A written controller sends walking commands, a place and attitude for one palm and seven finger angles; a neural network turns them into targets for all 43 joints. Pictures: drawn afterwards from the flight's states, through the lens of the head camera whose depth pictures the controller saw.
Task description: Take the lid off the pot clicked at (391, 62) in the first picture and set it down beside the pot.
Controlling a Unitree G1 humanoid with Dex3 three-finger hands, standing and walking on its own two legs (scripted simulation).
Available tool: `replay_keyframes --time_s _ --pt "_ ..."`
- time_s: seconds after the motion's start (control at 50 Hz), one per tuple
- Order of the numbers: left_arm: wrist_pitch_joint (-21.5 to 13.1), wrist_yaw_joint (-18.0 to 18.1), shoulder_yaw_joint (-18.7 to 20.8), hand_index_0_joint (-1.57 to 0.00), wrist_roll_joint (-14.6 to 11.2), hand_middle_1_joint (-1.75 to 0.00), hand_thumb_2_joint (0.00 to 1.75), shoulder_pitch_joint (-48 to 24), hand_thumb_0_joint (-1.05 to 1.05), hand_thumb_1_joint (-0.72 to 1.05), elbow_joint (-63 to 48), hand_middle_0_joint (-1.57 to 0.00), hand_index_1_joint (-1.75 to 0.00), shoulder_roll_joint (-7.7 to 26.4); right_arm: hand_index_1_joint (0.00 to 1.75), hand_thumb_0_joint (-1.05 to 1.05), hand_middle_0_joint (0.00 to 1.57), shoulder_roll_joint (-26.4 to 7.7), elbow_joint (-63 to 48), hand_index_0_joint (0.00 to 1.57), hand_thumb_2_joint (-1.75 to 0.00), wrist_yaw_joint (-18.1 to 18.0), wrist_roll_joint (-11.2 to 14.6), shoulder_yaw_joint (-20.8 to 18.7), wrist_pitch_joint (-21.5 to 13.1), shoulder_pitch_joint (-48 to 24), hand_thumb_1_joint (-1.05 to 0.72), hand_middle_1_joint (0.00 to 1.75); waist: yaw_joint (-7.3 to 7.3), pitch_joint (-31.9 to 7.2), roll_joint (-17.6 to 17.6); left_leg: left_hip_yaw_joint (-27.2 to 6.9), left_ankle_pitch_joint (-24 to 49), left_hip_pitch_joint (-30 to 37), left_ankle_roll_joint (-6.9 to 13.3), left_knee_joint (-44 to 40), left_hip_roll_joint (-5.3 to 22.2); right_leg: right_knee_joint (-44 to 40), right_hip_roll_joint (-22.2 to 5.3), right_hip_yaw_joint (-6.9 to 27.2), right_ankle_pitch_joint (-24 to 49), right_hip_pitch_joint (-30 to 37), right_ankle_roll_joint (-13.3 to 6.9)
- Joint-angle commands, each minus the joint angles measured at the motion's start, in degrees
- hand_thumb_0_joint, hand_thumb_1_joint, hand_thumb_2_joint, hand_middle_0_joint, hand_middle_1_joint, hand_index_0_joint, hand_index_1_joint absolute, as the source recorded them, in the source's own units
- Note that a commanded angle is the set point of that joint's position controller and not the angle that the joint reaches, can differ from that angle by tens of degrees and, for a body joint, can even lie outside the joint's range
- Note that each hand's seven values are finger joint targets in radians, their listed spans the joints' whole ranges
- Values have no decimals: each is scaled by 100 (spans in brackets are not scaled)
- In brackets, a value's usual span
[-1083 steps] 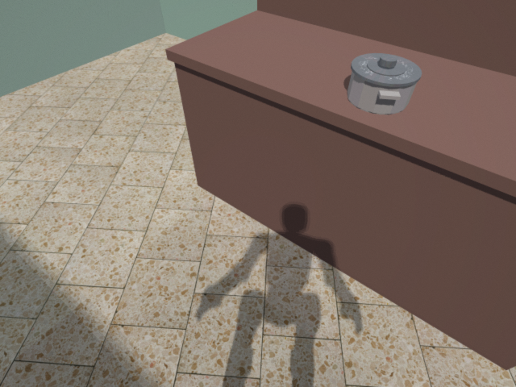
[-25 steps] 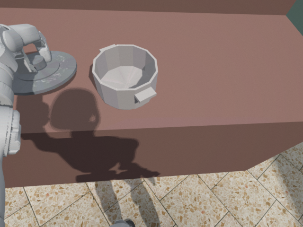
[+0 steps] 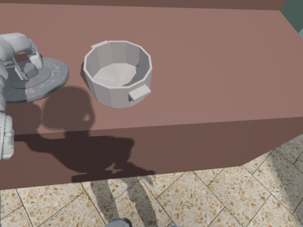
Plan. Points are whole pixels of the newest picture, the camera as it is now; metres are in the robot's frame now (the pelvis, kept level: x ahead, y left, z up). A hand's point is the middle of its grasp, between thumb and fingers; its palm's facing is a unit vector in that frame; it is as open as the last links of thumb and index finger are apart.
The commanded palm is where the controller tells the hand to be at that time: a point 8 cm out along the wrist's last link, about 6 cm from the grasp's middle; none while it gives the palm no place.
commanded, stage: lower the lid onto the table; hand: left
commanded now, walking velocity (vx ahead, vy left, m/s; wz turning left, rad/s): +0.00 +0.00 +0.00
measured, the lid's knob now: (26, 70) +0.52 +0.29 +0.08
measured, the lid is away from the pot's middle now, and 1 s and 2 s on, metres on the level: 0.23 0.25 0.25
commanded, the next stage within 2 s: open the fingers wide in 0.58 s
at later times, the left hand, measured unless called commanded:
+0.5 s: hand (19, 75) +0.49 +0.29 +0.09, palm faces -0.50 -0.15 -0.85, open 8.0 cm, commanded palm +0.57 +0.28 +0.14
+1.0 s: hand (16, 85) +0.47 +0.30 +0.07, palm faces -0.41 -0.12 -0.90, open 8.0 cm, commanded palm +0.50 +0.29 +0.13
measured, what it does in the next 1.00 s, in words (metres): stands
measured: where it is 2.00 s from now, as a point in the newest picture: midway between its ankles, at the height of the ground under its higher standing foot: outside the picture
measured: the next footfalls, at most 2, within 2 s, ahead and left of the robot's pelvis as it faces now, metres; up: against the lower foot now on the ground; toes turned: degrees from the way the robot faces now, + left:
none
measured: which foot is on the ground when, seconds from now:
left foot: down 0.00-1.00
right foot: down 0.00-1.00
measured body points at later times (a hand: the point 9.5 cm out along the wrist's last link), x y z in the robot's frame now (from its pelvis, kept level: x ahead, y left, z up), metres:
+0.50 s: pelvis -0.01 +0.01 -0.01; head +0.10 +0.04 +0.42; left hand +0.52 +0.30 +0.14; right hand -0.05 -0.28 -0.12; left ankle +0.03 +0.07 -0.71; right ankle -0.05 -0.14 -0.71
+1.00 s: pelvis -0.02 +0.01 -0.01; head +0.08 +0.04 +0.42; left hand +0.49 +0.31 +0.12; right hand -0.04 -0.26 -0.12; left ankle +0.03 +0.07 -0.71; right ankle -0.05 -0.14 -0.71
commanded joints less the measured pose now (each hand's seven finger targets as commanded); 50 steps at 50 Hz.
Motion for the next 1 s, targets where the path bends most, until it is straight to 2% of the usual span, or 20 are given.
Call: replay_keyframes --time_s 0.0,0.04,0.06,0.1,0.18,0.24,0.36,0.42,0.48,0.54,0.56,0.64,0.66,0.68,0.72,0.76,0.84,0.88,0.94,0.98 --pt "-26 262 240 -85 -28 -114 109 -3001 0 50 -1054 -76 -110 1395 30 0 20 -1172 -154 20 -90 -134 3 -385 -24 904 -90 30 -132 -2537 757 -461 2178 3536 17 15 -81 -373 372 -302 1451 -1061 -226" --pt "-88 270 365 -85 -65 -114 109 -3220 0 50 -1429 -76 -110 1600 30 0 20 -1192 -170 20 -90 -167 -15 -389 -2 883 -90 30 -83 -2867 838 -457 2404 3657 16 49 -51 -306 369 -278 1574 -948 -219" --pt "-83 281 249 -85 -52 -114 109 -3201 0 50 -1355 -76 -110 1444 30 0 20 -1162 -165 20 -90 -163 -11 -384 -10 910 -90 30 -100 -2815 1022 -464 2425 3674 16 85 -75 -298 375 -282 1547 -1046 -231" --pt "-98 327 477 -85 -7 -114 109 -3104 0 50 -1267 -76 -110 1728 30 0 20 -1169 -166 20 -90 -180 -10 -376 1 924 -90 30 -107 -2753 805 -489 2299 3549 16 97 -47 -282 370 -285 1507 -1018 -221" --pt "-95 380 429 -85 31 -114 109 -2870 0 50 -949 -76 -110 1664 30 0 20 -1177 -167 20 -90 -187 4 -339 3 920 -90 30 -130 -2470 739 -483 2116 3262 -1 117 -48 -216 373 -309 1383 -1192 -224" --pt "-131 425 484 -85 105 -114 109 -3055 0 50 -1216 -76 -110 1788 30 0 20 -1165 -195 20 -90 -192 -23 -346 20 943 -90 30 -99 -2832 1037 -484 2475 3495 -23 217 -30 -151 386 -285 1486 -1198 -221" --pt "-84 384 199 -85 99 -114 109 -2809 0 50 -634 -76 -110 1330 30 0 20 -1185 -181 20 -90 -189 6 -317 39 936 -90 30 -193 -2355 837 -612 1883 3208 -48 194 16 -103 390 -366 988 -1681 -244" --pt "-149 398 266 -85 76 -114 109 -2879 0 50 -834 -76 -110 1391 30 0 20 -1173 -187 20 -90 -210 -12 -276 30 937 -90 30 -122 -2561 966 -623 2136 3273 -61 252 33 28 411 -406 996 -1705 -266" --pt "-87 405 149 -85 126 -114 109 -2787 0 50 -461 -76 -110 1266 30 0 20 -1196 -184 20 -90 -197 -5 -294 40 981 -90 30 -254 -2359 662 -638 1536 2968 -36 259 19 9 405 -383 823 -1815 -247" --pt "-119 428 198 -85 160 -114 109 -3077 0 50 -734 -76 -110 1408 30 0 20 -1204 -161 20 -90 -215 -30 -296 73 1024 -90 30 -202 -2633 947 -662 1758 3088 -67 307 43 93 412 -348 846 -1858 -259" --pt "-98 422 86 -85 163 -114 109 -2972 0 50 -573 -76 -110 1197 30 0 20 -1180 -175 20 -90 -212 -18 -295 57 1017 -90 30 -238 -2542 948 -670 1666 3074 -63 336 34 101 410 -381 791 -1953 -265" --pt "-127 435 141 -85 177 -114 109 -2941 0 50 -532 -76 -110 1318 30 0 20 -1198 -201 20 -90 -236 -24 -271 59 1025 -90 30 -262 -2559 846 -667 1465 2880 -52 361 35 172 420 -364 706 -1987 -253" --pt "-118 475 694 -85 177 -114 109 -1239 0 50 -456 -76 -110 1357 30 0 20 -1029 -486 20 -90 -80 -31 -353 104 996 -90 30 259 -2642 834 -710 2032 2967 -145 400 -81 289 421 -479 742 -1718 -371" --pt "-410 562 1012 -84 232 -113 107 -1471 0 49 -1601 -74 -109 1682 30 0 20 -1105 -566 20 -90 -59 -162 -395 265 896 -90 30 190 -2782 673 -715 2343 3034 -158 420 -1 260 433 -440 885 -1729 -364" --pt "-530 654 754 -81 173 -113 103 -1573 0 47 -1682 -72 -109 1336 30 0 20 -1038 -621 20 -90 -62 -120 -371 375 832 -90 30 94 -2639 606 -632 2305 2966 -89 464 -53 239 438 -409 894 -1744 -336" --pt "-382 802 757 -78 209 -112 100 -2065 0 45 -1639 -70 -109 1519 30 0 20 -1086 -506 20 -90 -56 -97 -424 436 862 -90 30 2 -2490 789 -781 1472 3087 -89 269 6 90 397 -365 482 -1934 -335" --pt "-265 955 889 -73 273 -110 95 -2091 0 40 -1726 -65 -106 1768 30 0 20 -1078 -534 20 -90 -36 -85 -376 435 806 -90 30 131 -2702 1104 -802 1527 3292 -148 165 -1 86 391 -362 414 -1861 -376" --pt "-153 961 590 -70 221 -108 94 -1968 0 37 -1489 -63 -105 1292 30 0 20 -1057 -497 20 -90 -7 -81 -393 416 799 -90 30 34 -2403 865 -804 1310 3198 -114 159 -7 19 404 -395 379 -1945 -370" --pt "-180 916 692 -67 179 -105 91 -2249 0 33 -1794 -61 -103 1494 30 0 20 -1084 -501 20 -90 -37 -83 -386 390 760 -90 30 71 -2706 1008 -817 1481 3397 -116 125 -1 7 384 -357 442 -1808 -359" --pt "-154 877 512 -65 151 -103 90 -1958 0 30 -1497 -59 -101 1134 30 0 20 -1044 -497 20 -90 -23 -82 -395 378 761 -90 30 9 -2414 862 -875 1548 3405 -121 156 0 -8 405 -412 423 -1976 -367"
